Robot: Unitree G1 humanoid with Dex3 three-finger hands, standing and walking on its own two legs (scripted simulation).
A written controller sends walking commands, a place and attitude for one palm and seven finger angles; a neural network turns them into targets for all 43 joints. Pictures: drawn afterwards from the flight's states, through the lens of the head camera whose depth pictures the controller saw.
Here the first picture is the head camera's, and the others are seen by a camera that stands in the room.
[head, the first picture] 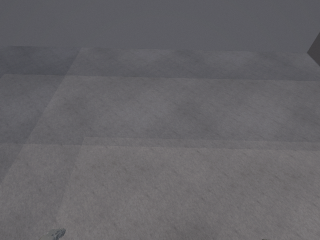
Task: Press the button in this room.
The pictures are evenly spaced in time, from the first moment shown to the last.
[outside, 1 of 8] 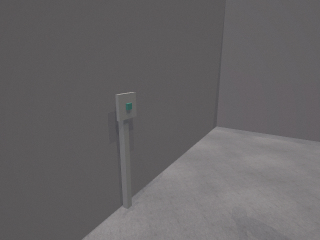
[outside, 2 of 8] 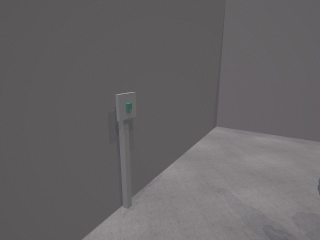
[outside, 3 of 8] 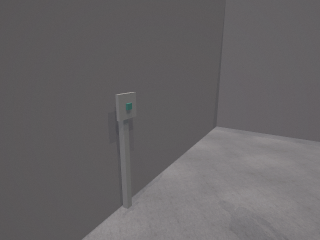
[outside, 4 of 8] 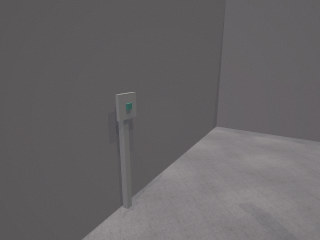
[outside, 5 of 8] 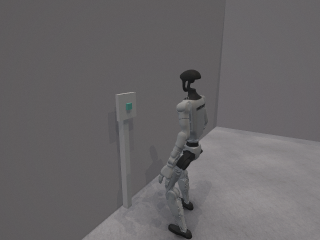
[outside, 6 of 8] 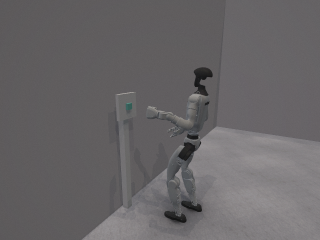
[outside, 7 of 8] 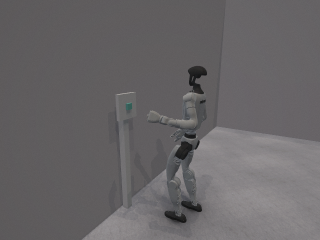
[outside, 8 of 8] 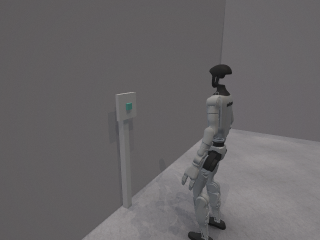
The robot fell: no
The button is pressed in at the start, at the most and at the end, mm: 0 13 0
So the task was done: yes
